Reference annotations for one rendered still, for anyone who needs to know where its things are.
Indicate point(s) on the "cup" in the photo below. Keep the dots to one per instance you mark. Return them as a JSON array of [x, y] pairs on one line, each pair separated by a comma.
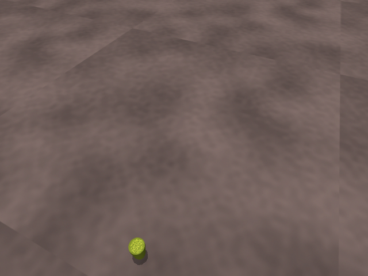
[[137, 248]]

